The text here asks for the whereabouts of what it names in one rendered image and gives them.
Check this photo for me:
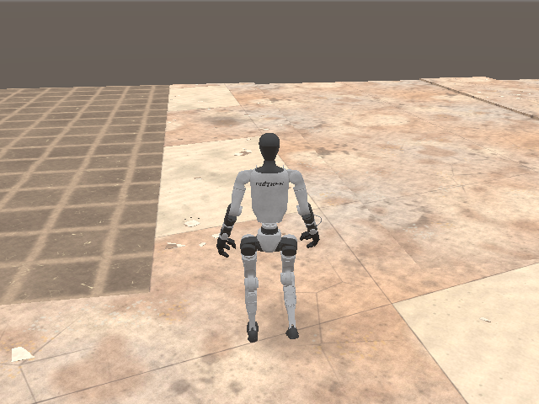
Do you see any right robot upper arm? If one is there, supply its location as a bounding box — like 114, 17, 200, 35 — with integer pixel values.
287, 169, 311, 215

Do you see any left robot hand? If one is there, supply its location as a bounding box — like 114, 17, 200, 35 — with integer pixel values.
216, 237, 236, 258

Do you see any robot left foot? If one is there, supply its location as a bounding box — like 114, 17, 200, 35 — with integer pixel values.
247, 322, 259, 343

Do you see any left robot forearm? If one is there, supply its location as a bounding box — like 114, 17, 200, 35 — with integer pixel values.
219, 204, 237, 240

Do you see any right robot forearm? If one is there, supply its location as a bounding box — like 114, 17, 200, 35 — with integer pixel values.
302, 203, 318, 235

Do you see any right robot hand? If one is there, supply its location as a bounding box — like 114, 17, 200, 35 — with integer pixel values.
300, 231, 320, 248

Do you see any robot right thigh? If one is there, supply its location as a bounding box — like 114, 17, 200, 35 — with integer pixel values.
280, 234, 297, 286

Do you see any left robot upper arm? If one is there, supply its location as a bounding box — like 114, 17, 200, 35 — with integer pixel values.
229, 169, 252, 217

